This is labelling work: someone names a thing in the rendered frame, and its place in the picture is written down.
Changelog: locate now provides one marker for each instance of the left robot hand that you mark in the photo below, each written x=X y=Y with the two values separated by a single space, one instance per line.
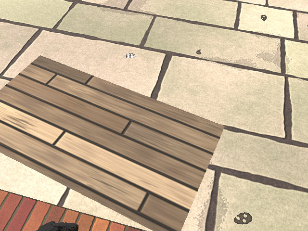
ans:
x=59 y=226

